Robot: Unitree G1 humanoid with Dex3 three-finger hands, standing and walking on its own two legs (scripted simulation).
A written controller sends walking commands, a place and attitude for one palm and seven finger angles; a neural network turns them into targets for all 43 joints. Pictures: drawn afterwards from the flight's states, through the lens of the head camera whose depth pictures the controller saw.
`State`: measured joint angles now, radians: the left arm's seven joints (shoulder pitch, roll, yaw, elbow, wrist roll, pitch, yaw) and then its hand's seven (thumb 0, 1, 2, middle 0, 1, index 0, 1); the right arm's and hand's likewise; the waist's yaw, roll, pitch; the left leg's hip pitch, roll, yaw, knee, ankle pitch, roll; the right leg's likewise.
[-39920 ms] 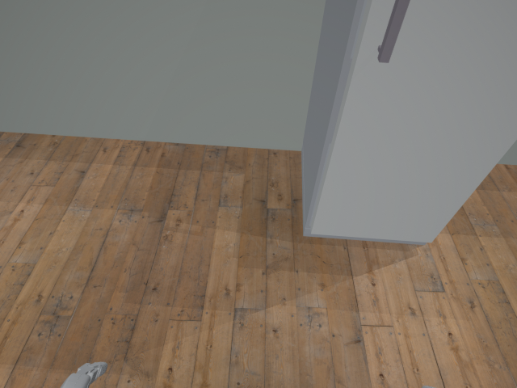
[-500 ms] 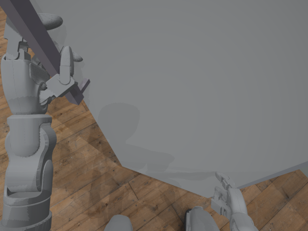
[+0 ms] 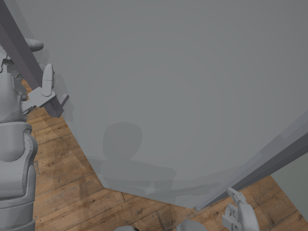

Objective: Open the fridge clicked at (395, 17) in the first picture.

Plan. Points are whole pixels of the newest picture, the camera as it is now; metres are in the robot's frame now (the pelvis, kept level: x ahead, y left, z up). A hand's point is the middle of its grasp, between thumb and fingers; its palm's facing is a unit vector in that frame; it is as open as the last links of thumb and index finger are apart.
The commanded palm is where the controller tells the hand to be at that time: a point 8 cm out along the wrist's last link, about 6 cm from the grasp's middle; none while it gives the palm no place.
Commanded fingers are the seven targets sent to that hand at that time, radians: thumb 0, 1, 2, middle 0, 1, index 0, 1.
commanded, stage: walk backward, drawing the door open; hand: left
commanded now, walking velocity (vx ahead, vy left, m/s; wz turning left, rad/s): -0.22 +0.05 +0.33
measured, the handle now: (30, 50) +0.36 +0.24 +0.27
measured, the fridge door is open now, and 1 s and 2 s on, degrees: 55 92 86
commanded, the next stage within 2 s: stop walking and hold the door back in 0.72 s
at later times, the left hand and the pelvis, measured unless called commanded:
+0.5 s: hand (4, 196) +0.14 +0.21 +0.22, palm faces +0.51 -0.83 -0.23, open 7.0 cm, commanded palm +0.08 +0.25 +0.22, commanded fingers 0.00 0.90 0.90 -0.45 -1.40 -0.45 -1.40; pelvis -0.13 -0.06 -0.01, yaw +13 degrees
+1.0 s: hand out of the picture +0.03 +0.15 +0.22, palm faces +0.64 -0.73 -0.23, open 7.0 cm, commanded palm +0.01 +0.21 +0.21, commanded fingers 0.00 0.90 0.90 -0.45 -1.40 -0.45 -1.40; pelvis -0.23 -0.18 +0.00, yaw +25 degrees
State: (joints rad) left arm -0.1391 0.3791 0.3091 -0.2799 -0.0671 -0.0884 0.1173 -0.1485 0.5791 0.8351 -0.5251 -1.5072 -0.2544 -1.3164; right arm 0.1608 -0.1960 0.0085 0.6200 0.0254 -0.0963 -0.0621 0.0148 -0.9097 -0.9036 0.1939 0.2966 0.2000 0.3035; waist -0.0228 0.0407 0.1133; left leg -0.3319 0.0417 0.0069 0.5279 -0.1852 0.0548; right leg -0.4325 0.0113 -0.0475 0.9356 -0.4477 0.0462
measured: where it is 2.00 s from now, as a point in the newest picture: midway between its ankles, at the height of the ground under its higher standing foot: outside the picture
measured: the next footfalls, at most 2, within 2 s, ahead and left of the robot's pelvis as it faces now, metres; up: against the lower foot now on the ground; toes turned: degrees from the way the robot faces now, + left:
right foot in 0.20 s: -0.06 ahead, -0.19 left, +0.00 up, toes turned +2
left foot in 0.50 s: -0.10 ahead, +0.04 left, +0.00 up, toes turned +16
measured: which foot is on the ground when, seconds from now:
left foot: down 0.00-0.20, up 0.22-0.48, down 0.50-0.86, up 0.88-1.00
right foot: up 0.00-0.18, down 0.20-0.50, up 0.52-0.84, down 0.86-1.00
